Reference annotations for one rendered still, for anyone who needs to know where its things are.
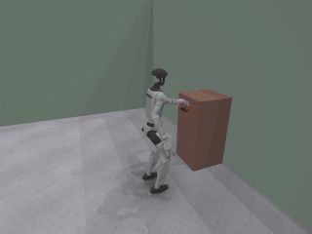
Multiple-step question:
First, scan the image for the right robot forearm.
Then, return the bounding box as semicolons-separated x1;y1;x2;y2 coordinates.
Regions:
153;115;169;142

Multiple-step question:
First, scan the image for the right robot hand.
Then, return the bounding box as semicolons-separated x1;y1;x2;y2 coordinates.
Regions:
163;141;176;159

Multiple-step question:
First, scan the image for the left robot thigh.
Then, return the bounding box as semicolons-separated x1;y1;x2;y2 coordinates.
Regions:
141;128;161;156

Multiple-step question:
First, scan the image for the robot right upper arm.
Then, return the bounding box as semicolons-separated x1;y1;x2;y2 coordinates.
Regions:
151;92;167;122

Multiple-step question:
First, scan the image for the cabinet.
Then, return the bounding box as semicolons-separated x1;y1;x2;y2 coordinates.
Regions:
176;89;232;172

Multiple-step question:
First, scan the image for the left robot hand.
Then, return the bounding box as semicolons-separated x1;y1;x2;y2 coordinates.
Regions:
175;98;189;111

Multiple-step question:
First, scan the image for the drawer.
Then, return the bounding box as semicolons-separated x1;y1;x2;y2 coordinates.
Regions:
178;103;198;121

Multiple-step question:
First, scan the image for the right robot shin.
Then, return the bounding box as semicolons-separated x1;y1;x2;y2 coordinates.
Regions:
154;159;171;189

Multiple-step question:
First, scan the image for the left robot forearm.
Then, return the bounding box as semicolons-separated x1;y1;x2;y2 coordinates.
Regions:
165;98;178;105

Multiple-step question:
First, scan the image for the handle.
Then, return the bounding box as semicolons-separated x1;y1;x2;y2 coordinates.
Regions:
180;107;189;112

